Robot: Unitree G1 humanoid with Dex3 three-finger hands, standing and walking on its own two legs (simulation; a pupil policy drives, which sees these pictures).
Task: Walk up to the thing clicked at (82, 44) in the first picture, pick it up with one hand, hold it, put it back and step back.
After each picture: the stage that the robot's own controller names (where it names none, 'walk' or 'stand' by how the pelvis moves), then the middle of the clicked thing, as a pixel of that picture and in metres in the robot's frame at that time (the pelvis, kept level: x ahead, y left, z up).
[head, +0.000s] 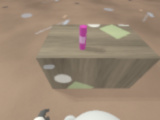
stand; (82, 38) +0.76 +0.10 +0.06
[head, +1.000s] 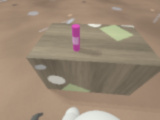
rise first; (76, 39) +0.68 +0.19 +0.08
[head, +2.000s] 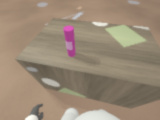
stand; (70, 43) +0.55 +0.20 +0.09
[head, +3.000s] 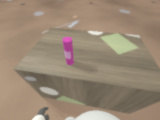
stand; (68, 52) +0.52 +0.19 +0.06
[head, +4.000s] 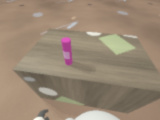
stand; (67, 52) +0.53 +0.20 +0.05
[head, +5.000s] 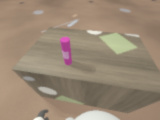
stand; (66, 52) +0.52 +0.21 +0.05
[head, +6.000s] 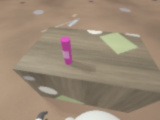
stand; (67, 52) +0.52 +0.21 +0.05
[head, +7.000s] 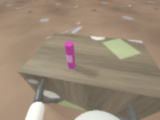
rise first; (70, 56) +0.51 +0.19 +0.06
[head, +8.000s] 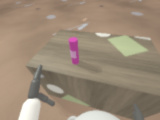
go down; (74, 52) +0.54 +0.19 +0.06
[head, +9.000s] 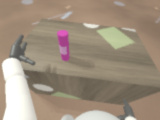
go down; (64, 47) +0.53 +0.18 +0.07
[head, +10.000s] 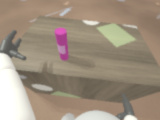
go down; (62, 46) +0.52 +0.18 +0.08
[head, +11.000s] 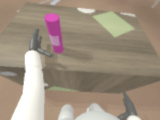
close in; (56, 37) +0.53 +0.19 +0.12
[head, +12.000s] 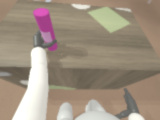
lift; (48, 33) +0.55 +0.21 +0.13
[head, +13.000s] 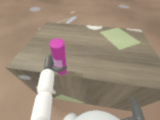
lift; (59, 59) +0.37 +0.19 +0.15
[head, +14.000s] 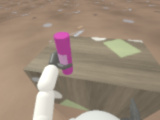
lift; (65, 56) +0.32 +0.16 +0.24
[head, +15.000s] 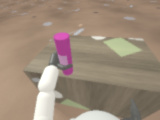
hold; (65, 56) +0.33 +0.15 +0.23
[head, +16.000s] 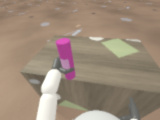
hold; (67, 61) +0.33 +0.14 +0.20
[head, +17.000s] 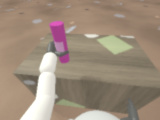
crouch; (61, 45) +0.42 +0.17 +0.24
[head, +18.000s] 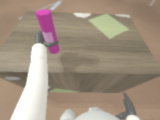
lower; (50, 35) +0.52 +0.20 +0.16
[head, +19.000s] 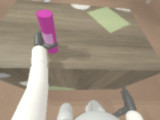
lower; (49, 35) +0.53 +0.19 +0.13
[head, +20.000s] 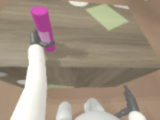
lower; (46, 33) +0.53 +0.20 +0.14
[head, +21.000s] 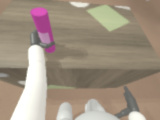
lower; (46, 34) +0.53 +0.20 +0.13
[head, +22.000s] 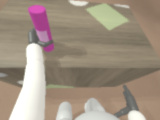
rest; (44, 33) +0.54 +0.21 +0.14
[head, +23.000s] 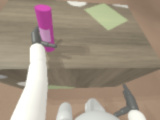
open; (46, 32) +0.55 +0.19 +0.14
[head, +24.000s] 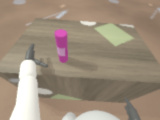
sink last; (62, 48) +0.49 +0.18 +0.11
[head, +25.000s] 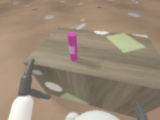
stand; (73, 48) +0.56 +0.19 +0.10
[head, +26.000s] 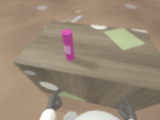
stand; (68, 47) +0.52 +0.19 +0.10
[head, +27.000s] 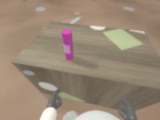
stand; (68, 46) +0.53 +0.19 +0.11
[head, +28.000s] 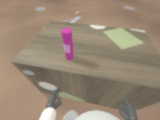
stand; (68, 46) +0.53 +0.19 +0.11
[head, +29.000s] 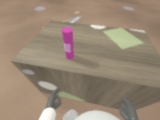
stand; (68, 45) +0.53 +0.19 +0.12
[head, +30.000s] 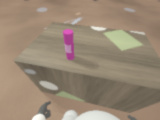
stand; (69, 46) +0.54 +0.19 +0.10
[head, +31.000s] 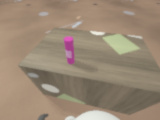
walk; (69, 51) +0.54 +0.19 +0.06
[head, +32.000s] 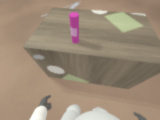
walk; (74, 29) +0.68 +0.17 +0.08
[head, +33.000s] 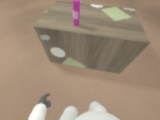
walk; (76, 13) +0.99 +0.17 +0.08
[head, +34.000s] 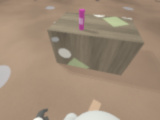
stand; (81, 20) +1.15 +0.18 +0.07
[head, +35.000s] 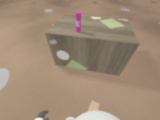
stand; (78, 22) +1.15 +0.20 +0.05
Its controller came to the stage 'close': yes
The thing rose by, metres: 0.20
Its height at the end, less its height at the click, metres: +0.00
